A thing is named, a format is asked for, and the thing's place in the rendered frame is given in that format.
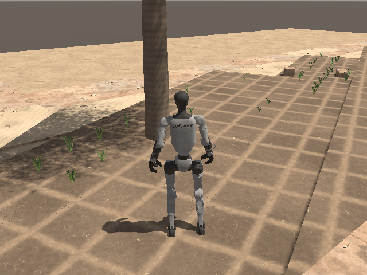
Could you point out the robot head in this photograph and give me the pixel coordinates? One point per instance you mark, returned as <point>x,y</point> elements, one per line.
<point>181,100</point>

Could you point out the right robot thigh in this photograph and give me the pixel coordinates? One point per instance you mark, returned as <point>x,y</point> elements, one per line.
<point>197,172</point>

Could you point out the left robot forearm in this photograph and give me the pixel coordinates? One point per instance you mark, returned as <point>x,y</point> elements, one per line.
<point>155,153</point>

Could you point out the left robot upper arm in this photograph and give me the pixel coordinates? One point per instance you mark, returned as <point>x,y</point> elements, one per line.
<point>164,122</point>

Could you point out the right robot hand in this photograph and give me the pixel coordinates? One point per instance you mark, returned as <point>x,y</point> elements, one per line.
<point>204,156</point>

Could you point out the right robot upper arm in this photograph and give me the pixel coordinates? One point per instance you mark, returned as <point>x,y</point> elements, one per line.
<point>203,129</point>

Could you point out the right robot forearm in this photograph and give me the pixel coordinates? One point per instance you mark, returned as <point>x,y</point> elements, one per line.
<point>208,149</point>

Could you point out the left robot hand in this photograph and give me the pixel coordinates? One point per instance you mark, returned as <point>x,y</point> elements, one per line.
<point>155,164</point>

